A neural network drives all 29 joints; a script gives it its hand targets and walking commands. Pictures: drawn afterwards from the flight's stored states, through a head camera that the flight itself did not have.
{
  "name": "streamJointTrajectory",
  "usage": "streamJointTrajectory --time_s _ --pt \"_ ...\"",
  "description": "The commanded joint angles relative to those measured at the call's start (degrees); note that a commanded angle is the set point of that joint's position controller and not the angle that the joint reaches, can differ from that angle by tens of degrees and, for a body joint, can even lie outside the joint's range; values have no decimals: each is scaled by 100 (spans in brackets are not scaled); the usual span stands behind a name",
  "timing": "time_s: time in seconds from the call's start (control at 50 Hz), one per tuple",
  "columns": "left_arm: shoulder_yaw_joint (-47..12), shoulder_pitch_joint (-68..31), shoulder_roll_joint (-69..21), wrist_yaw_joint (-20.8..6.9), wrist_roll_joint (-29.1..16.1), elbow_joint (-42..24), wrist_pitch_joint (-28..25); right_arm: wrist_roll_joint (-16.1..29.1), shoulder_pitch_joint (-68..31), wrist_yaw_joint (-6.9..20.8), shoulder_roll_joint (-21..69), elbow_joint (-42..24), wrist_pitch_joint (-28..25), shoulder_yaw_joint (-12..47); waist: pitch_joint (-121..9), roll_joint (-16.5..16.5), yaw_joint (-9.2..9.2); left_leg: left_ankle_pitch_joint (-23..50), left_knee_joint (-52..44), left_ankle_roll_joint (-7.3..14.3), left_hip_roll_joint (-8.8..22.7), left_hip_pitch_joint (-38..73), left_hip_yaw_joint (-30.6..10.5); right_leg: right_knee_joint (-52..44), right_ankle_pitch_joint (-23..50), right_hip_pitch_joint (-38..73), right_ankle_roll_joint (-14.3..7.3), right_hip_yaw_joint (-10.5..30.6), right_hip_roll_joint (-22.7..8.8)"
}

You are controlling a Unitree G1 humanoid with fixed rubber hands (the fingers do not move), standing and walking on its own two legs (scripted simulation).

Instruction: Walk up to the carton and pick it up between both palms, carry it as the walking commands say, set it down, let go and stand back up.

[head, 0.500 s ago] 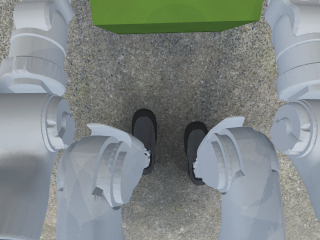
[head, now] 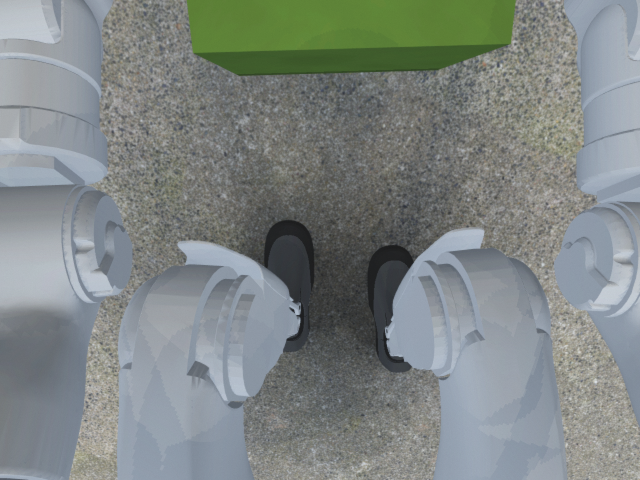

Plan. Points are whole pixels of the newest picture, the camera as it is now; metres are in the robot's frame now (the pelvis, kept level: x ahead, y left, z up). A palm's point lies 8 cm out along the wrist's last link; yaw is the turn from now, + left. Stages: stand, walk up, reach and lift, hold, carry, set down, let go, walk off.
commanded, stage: set down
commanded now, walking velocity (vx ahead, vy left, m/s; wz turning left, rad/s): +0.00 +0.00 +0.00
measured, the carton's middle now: out of the picture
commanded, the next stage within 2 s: let go in 1.20 s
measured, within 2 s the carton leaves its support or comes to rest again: neither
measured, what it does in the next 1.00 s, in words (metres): rises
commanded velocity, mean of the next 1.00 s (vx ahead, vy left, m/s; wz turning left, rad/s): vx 0.00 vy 0.00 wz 0.00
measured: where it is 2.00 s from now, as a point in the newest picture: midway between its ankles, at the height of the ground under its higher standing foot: (342, 317)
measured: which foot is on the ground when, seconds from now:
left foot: down 0.00-1.00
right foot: down 0.00-1.00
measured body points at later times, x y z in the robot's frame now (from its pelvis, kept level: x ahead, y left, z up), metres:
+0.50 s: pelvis +0.00 +0.00 +0.09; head +0.37 +0.03 +0.34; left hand +0.59 +0.23 -0.03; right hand +0.59 -0.19 -0.01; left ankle +0.13 +0.07 -0.33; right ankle +0.10 -0.09 -0.33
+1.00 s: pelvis +0.00 +0.00 +0.22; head +0.35 +0.03 +0.49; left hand +0.59 +0.23 +0.14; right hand +0.58 -0.19 +0.15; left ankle +0.13 +0.07 -0.33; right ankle +0.10 -0.09 -0.33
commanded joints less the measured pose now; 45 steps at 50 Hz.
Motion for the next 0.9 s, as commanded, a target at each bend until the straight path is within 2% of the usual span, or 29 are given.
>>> streamJointTrajectory --time_s 0.0,0.02,0.06,0.08,0.12,0.14,0.22,0.24,0.26,0.28,0.32,0.4,0.46,0.48,0.5,0.52,0.58,0.6,0.64,0.66,0.68,0.7,0.72,0.74,0.78,0.8,0.82,0.86,0.88 --pt "-77 -1657 1986 79 9 -2160 462 644 -1546 -176 -1303 -2094 474 715 -11827 312 266 2287 -1239 -460 -234 7118 -1295 -1688 1987 3712 273 461 7" --pt "-133 -1788 2022 65 -77 -2361 546 758 -1726 -182 -1252 -2267 575 837 -11969 200 268 2334 -1274 -444 -246 7198 -1302 -1758 2021 3811 261 465 24" --pt "28 -1787 2108 56 53 -2276 679 636 -1651 -172 -1493 -1980 740 651 -11503 351 220 1954 -1379 -481 -251 6882 -1252 -1915 1748 3604 200 519 18" --pt "122 -1659 2204 31 134 -2230 720 587 -1629 -165 -1450 -2064 794 592 -11556 196 254 2012 -1482 -440 -251 7000 -1303 -2000 1725 3722 228 524 0" --pt "97 -1794 2151 -7 185 -2337 844 542 -1629 -150 -1382 -2033 935 617 -11339 338 162 1845 -1645 -465 -288 7058 -1311 -2256 1602 3623 188 527 15" --pt "83 -1775 2102 -27 190 -2148 892 560 -1761 -139 -1436 -1933 970 523 -11195 523 192 1670 -1735 -468 -253 7043 -1332 -2315 1429 3515 150 550 0" --pt "215 -1634 2115 -104 317 -1615 1025 369 -1828 -34 -1494 -1682 1078 459 -10700 297 206 1588 -2059 -455 -282 6901 -1433 -2574 1321 3291 173 559 -12" --pt "239 -1865 2156 -94 400 -2219 1047 504 -2013 -34 -1456 -2317 1098 466 -11400 455 347 1919 -2165 -437 -264 7558 -1513 -2685 1455 3534 157 597 -20" --pt "146 -1814 2072 -92 272 -2417 1089 475 -1977 -11 -1564 -2364 1124 425 -11715 548 196 2151 -2185 -472 -295 7781 -1552 -2756 1695 3745 119 616 -4" --pt "258 -1803 2145 -92 297 -2402 1108 449 -1936 5 -1589 -2335 1156 454 -11808 390 279 2247 -2265 -459 -319 7999 -1526 -2875 1679 3755 159 586 1" --pt "200 -1865 2120 -91 196 -3213 1204 534 -1978 -9 -1749 -3047 1242 367 -12773 606 233 2813 -2365 -498 -348 8586 -1472 -2995 2112 4241 125 567 74" --pt "153 -1540 2054 -115 175 -3134 1438 458 -1298 62 -1750 -2634 1463 205 -12867 878 -12 3252 -2624 -520 -313 9404 -1613 -3445 2055 3873 113 550 109" --pt "232 -1382 1977 -113 222 -3517 1506 429 -1172 122 -1738 -3000 1498 239 -13282 962 79 3645 -2921 -545 -303 9984 -1656 -3720 2222 4019 140 542 156" --pt "215 -1268 1943 -125 261 -3311 1530 371 -972 141 -1727 -2736 1507 149 -12992 1021 -2 3545 -3012 -553 -291 10077 -1772 -3780 2111 3760 139 509 147" --pt "218 -1106 1956 -143 330 -3101 1570 456 -961 161 -1637 -2753 1531 247 -12925 991 118 3561 -3067 -537 -293 9985 -1685 -3880 2103 3893 153 533 140" --pt "250 -1204 1928 -158 329 -3185 1568 426 -943 189 -1605 -2623 1527 203 -12923 1036 84 3615 -3177 -560 -278 10175 -1710 -4004 2060 3777 154 522 146" --pt "356 -1257 2013 -136 350 -3189 1600 485 -1161 243 -1713 -2938 1551 249 -12850 988 220 3656 -3448 -550 -281 10473 -1733 -4268 2051 3886 168 548 147" --pt "385 -1183 1954 -126 300 -3441 1581 456 -1194 260 -1692 -3187 1527 285 -13314 830 277 3907 -3590 -548 -276 10661 -1759 -4385 2331 4350 192 559 163" --pt "441 -1055 1989 -176 301 -3283 1585 461 -1056 267 -1682 -3097 1537 287 -13129 774 301 4028 -3728 -547 -320 10650 -1631 -4551 2459 4521 222 533 170" --pt "386 -1177 2031 -165 229 -3548 1590 441 -1017 255 -1763 -3121 1546 201 -13268 876 122 4066 -3823 -550 -280 10987 -1741 -4670 2445 4564 210 548 181" --pt "359 -1224 2024 -191 196 -3235 1596 460 -1101 237 -1694 -3037 1578 267 -13094 857 210 3900 -3904 -538 -283 10796 -1646 -4803 2327 4633 213 566 160" --pt "490 -1281 2168 -195 213 -3510 1613 542 -1289 214 -1814 -3482 1585 287 -13616 793 337 3987 -4005 -513 -308 10940 -1578 -4927 2489 5124 203 621 162" --pt "344 -1286 2069 -176 90 -3474 1665 479 -1199 228 -1848 -3145 1641 303 -13432 790 197 3880 -4134 -546 -310 10883 -1603 -4905 2505 5142 215 581 163" --pt "447 -1303 2191 -194 134 -3539 1653 614 -1310 219 -1711 -3489 1640 385 -13485 706 336 3966 -4219 -481 -301 11082 -1615 -5068 2532 5258 242 614 169" --pt "465 -1196 2103 -255 117 -3023 1689 506 -1316 198 -1759 -3201 1671 365 -13140 528 250 3604 -4409 -483 -309 10503 -1434 -5266 2533 5587 254 632 119" --pt "485 -1234 2238 -255 55 -3393 1680 581 -1372 181 -1744 -3551 1690 433 -13552 393 302 3644 -4553 -439 -306 10577 -1429 -5350 2756 6147 266 673 117" --pt "345 -1345 2142 -259 18 -3356 1732 587 -1312 196 -1711 -3243 1748 470 -13402 565 241 3670 -4671 -484 -306 10890 -1486 -5479 2641 5962 250 680 109" --pt "428 -1346 2197 -279 100 -3270 1727 593 -1266 199 -1660 -2957 1769 478 -13131 565 285 3422 -4969 -482 -302 10759 -1369 -5736 2621 6342 235 695 83" --pt "469 -1263 2248 -311 192 -2549 1724 483 -1157 212 -1534 -2391 1804 500 -12436 507 288 3084 -5055 -474 -303 10388 -1390 -5803 2349 5958 277 698 66"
